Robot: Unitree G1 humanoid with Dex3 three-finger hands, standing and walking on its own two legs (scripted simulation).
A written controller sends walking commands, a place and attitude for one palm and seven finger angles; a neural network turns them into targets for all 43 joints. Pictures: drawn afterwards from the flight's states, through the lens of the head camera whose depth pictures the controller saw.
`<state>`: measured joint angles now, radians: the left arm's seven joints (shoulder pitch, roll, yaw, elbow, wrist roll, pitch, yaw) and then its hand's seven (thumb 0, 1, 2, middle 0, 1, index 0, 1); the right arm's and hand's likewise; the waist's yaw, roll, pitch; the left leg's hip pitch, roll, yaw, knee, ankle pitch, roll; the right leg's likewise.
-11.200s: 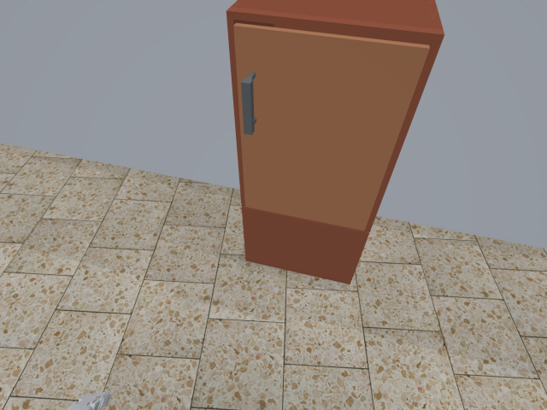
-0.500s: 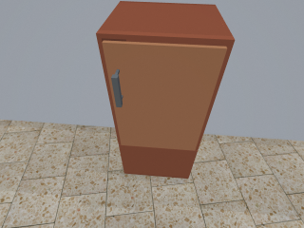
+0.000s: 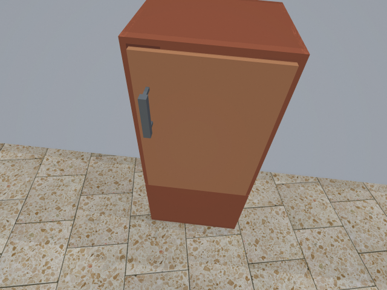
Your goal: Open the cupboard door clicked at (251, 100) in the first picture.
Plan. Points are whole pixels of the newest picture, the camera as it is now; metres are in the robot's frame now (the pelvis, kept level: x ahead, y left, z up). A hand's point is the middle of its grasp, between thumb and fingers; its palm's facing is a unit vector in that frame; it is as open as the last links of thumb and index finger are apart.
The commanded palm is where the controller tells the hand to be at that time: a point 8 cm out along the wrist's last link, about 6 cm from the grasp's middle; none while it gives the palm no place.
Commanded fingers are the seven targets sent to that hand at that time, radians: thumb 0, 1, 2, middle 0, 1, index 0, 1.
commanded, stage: come to a stop and stand still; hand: left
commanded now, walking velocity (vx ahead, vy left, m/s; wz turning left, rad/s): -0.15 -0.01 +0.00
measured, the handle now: (147, 112) +0.56 +0.18 +0.04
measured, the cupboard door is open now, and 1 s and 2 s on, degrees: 0 0 0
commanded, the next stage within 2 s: look again from close up in 1.54 s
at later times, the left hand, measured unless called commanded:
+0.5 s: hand out of the picture +0.00 +0.20 -0.16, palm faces +0.01 -0.97 -0.25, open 7.4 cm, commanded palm none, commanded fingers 0.00 0.90 0.90 -0.20 -0.30 -0.20 -0.30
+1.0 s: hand out of the picture -0.01 +0.15 -0.17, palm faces +0.01 -0.98 -0.19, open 7.4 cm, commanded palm none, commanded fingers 0.00 0.90 0.90 -0.20 -0.30 -0.20 -0.30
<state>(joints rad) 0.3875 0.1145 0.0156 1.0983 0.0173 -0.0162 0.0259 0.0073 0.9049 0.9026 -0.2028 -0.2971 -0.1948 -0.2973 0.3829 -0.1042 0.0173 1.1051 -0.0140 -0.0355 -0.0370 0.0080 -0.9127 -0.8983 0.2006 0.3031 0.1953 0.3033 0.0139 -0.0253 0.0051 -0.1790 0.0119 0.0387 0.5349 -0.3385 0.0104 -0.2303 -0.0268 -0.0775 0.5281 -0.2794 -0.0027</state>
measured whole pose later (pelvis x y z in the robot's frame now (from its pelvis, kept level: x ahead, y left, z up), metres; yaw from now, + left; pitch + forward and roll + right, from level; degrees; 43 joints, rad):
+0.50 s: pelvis -0.03 +0.01 +0.00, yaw -1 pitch -2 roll +1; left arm 0.29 0.17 -0.01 1.05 0.02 0.00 0.03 0.01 0.91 0.90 -0.20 -0.30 -0.20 -0.30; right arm 0.31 -0.19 0.00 1.01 -0.02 -0.01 -0.02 0.02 -0.94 -0.90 0.20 0.30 0.20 0.30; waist 0.00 0.04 -0.01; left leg -0.17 -0.02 0.07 0.50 -0.29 0.03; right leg -0.25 -0.05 -0.05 0.53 -0.24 0.01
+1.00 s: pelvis -0.01 -0.02 +0.00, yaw -1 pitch -1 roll +1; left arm 0.29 0.14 -0.01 1.12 0.01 -0.02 0.02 0.01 0.91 0.90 -0.20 -0.30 -0.20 -0.30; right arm 0.32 -0.15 0.02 1.11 -0.02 -0.02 -0.03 0.01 -0.91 -0.90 0.20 0.30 0.20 0.30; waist 0.00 0.01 0.04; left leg -0.15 0.02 0.05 0.45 -0.28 -0.01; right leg -0.23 -0.02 -0.07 0.50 -0.25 -0.03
